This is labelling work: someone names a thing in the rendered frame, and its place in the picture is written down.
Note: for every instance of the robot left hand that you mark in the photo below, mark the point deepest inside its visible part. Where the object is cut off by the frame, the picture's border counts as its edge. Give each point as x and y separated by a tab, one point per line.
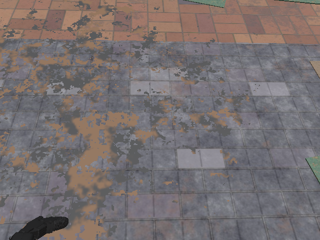
40	226

